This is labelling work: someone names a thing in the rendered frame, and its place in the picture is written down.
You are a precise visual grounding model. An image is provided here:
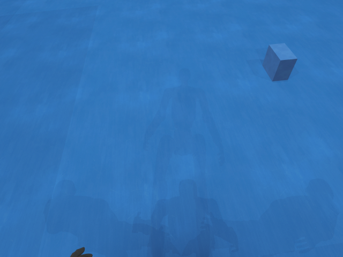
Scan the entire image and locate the carton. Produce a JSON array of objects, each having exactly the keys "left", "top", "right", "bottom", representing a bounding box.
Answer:
[{"left": 263, "top": 43, "right": 297, "bottom": 81}]

